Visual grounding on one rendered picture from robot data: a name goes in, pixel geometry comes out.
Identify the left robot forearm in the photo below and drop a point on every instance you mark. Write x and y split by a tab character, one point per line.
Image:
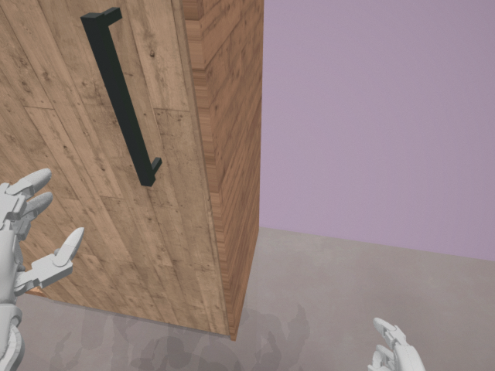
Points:
12	345

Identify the robot right hand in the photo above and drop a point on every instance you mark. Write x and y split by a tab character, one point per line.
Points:
404	356

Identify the wardrobe door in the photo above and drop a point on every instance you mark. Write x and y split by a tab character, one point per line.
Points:
148	252

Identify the handle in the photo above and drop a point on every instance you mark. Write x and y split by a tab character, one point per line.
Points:
101	43

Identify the robot left hand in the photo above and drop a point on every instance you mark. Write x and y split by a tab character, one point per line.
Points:
15	217

